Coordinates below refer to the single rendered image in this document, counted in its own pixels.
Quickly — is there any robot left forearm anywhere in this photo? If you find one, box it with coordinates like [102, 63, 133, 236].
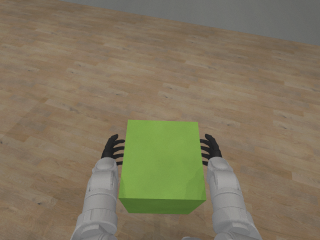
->
[70, 157, 119, 240]

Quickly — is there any robot left hand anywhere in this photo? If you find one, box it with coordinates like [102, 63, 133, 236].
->
[101, 134, 125, 166]

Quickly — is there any right robot upper arm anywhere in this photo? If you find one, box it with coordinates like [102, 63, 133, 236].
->
[214, 230, 259, 240]

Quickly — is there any robot right forearm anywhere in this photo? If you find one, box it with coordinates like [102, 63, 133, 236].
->
[206, 156, 263, 240]

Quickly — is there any robot right hand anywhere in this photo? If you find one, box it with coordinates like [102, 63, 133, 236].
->
[200, 134, 223, 166]

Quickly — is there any carton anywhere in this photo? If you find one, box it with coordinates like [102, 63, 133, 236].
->
[118, 119, 207, 215]

